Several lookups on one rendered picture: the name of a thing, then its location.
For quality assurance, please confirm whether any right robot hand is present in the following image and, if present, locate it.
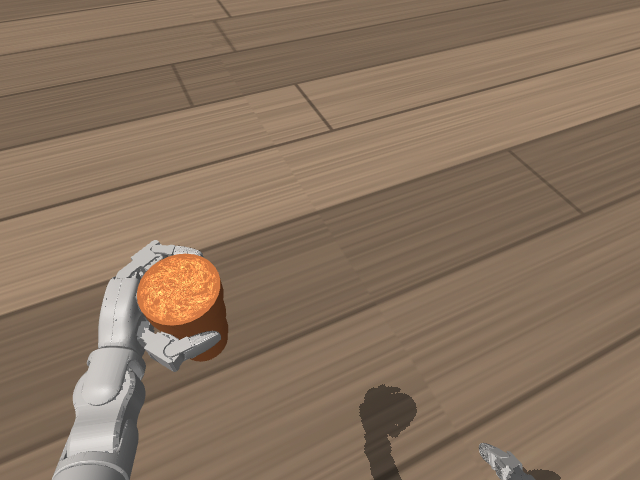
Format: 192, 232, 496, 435
479, 443, 535, 480

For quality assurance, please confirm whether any left robot arm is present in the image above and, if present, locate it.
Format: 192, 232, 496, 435
52, 346, 146, 480

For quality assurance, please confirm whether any left robot hand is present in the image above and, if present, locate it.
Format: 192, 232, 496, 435
98, 240, 221, 372

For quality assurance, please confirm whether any cup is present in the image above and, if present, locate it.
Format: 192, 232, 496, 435
137, 254, 228, 362

